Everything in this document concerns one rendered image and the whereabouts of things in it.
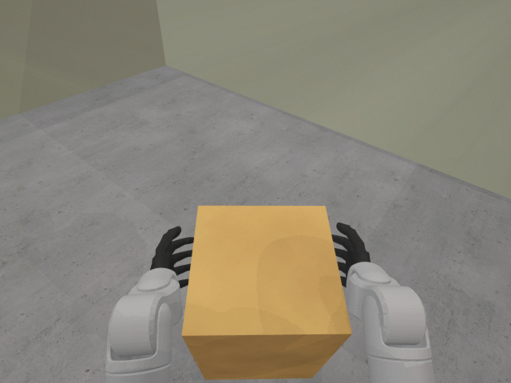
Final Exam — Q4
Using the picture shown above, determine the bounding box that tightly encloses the robot right forearm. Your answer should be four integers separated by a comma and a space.
346, 262, 435, 383

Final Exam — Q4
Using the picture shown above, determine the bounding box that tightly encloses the robot left forearm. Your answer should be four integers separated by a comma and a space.
105, 268, 183, 383

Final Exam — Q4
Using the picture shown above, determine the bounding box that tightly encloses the carton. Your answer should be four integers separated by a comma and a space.
182, 206, 352, 380

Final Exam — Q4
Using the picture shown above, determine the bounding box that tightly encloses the robot left hand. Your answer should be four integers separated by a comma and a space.
150, 226, 194, 288

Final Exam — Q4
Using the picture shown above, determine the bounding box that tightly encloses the robot right hand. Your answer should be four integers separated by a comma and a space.
331, 223, 370, 287

